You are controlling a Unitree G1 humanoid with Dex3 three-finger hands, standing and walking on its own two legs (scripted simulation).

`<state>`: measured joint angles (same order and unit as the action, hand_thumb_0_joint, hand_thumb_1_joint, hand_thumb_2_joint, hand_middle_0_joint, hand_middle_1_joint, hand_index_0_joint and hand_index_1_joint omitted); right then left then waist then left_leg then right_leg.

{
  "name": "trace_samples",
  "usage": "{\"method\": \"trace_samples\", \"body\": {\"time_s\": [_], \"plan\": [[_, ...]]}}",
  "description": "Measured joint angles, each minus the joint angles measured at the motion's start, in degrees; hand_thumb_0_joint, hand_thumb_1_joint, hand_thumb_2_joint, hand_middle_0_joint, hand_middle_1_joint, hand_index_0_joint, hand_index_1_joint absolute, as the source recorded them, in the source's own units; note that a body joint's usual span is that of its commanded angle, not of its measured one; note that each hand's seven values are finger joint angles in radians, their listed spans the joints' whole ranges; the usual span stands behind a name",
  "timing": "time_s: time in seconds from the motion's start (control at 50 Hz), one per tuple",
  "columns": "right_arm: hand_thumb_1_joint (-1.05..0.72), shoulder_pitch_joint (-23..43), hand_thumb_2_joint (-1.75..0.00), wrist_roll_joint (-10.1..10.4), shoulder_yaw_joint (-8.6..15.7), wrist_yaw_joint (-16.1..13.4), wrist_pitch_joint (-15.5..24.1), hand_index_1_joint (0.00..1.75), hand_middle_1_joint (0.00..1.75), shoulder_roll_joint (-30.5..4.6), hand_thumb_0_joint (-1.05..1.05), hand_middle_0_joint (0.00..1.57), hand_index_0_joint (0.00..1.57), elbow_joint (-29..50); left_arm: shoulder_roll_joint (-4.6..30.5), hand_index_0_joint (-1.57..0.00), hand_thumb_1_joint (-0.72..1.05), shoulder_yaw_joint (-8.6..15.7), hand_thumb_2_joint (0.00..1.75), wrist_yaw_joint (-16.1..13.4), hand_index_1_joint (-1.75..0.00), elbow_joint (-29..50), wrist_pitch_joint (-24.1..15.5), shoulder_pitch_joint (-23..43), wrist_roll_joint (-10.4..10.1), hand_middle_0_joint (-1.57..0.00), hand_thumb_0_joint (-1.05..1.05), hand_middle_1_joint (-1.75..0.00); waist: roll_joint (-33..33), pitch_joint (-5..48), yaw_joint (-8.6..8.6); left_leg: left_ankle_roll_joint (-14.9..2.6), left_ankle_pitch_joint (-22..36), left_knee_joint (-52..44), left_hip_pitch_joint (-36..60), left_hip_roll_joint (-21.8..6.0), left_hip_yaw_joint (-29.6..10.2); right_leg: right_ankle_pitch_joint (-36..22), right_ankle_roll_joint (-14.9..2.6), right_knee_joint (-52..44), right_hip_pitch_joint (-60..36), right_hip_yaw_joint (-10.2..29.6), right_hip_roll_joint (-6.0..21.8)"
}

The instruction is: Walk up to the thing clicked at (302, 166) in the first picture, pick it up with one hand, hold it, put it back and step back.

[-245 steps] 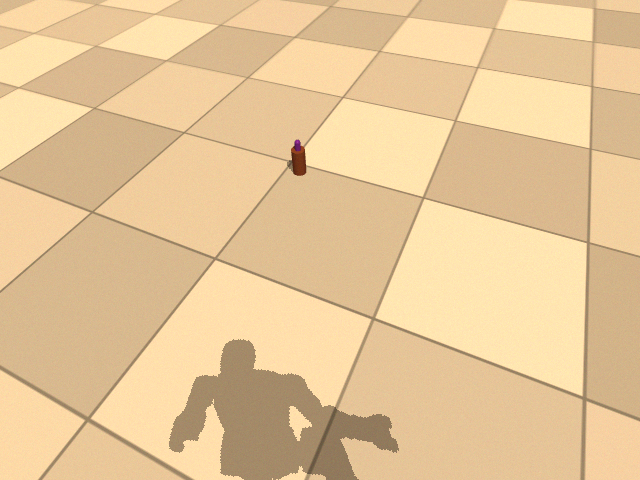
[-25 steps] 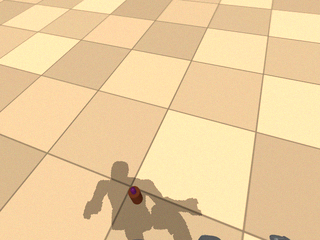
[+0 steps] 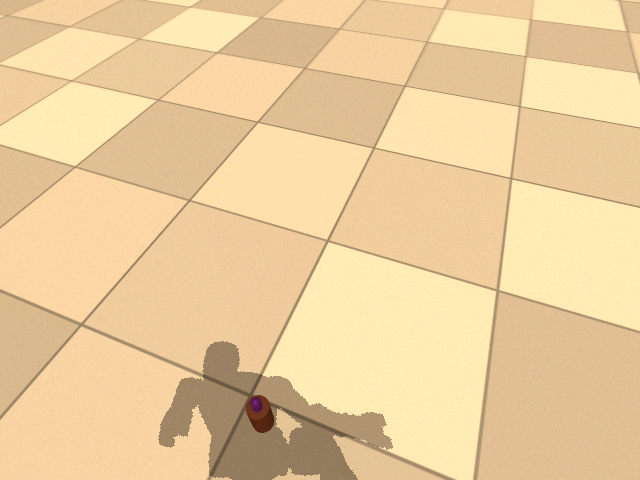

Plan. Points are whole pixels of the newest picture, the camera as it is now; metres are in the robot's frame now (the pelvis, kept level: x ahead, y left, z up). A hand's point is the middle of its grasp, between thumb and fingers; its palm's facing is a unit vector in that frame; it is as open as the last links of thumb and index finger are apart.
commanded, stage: walk up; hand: left
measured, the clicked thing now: (259, 411) +0.41 +0.20 -0.69
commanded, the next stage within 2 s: stand in 0.54 s
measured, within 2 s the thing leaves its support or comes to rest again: neither
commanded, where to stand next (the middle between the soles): +0.08 -0.01 m, yaw +0 degrees
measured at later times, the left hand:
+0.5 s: hand out of the picture +0.08 +0.25 -0.16, palm faces +0.01 -0.94 -0.33, open 7.4 cm
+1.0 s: hand out of the picture +0.10 +0.25 -0.15, palm faces +0.00 -0.94 -0.34, open 7.4 cm
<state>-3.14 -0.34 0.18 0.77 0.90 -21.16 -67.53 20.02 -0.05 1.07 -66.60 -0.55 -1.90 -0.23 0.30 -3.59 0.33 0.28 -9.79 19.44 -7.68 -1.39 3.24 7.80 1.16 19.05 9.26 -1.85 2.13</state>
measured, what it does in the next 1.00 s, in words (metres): stands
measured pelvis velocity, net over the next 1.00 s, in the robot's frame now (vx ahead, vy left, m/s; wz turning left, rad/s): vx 0.03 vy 0.00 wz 0.02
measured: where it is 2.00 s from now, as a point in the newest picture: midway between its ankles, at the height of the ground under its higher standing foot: outside the picture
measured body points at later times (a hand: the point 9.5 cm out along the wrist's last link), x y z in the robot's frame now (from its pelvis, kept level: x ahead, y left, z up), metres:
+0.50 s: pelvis +0.01 +0.00 +0.00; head +0.02 +0.00 +0.45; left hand +0.08 +0.30 -0.13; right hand +0.10 -0.30 -0.13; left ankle +0.01 +0.12 -0.75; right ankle +0.03 -0.13 -0.75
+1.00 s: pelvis +0.03 +0.00 +0.00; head +0.04 -0.01 +0.45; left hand +0.10 +0.30 -0.13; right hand +0.10 -0.30 -0.14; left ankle +0.01 +0.12 -0.75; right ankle +0.03 -0.13 -0.75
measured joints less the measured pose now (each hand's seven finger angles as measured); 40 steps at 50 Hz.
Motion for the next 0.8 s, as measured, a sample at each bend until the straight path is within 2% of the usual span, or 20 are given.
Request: {"method": "trace_samples", "body": {"time_s": [0.38,0.8], "plan": [[-0.9,0.1,-0.89,0.09,0.04,0.13,-0.5,0.3,0.3,1.35,0.01,0.21,0.2,0.2,-0.51,-0.21,0.91,0.48,0.9,-0.16,-0.3,-1.26,0.02,-2.75,0.38,-0.2,0.01,-0.3,-0.95,0.14,-1.05,-0.03,0.22,-1.46,1.03,0.21,-0.46,-0.1,0.2,-1.58,-1.31,-0.5,0.17],[-0.9,-1.96,-0.89,-0.45,0.19,-0.14,-0.24,0.3,0.3,1.02,0.01,0.21,0.2,0.81,-0.39,-0.21,0.91,0.16,0.9,-0.43,-0.3,0.56,-0.13,-2.98,0.48,-0.2,0.01,-0.3,-0.61,1.64,-0.1,0.19,-0.35,-1.97,1.6,0.37,-0.83,1.23,0.11,-0.97,-1.52,-0.86,0.34]]}}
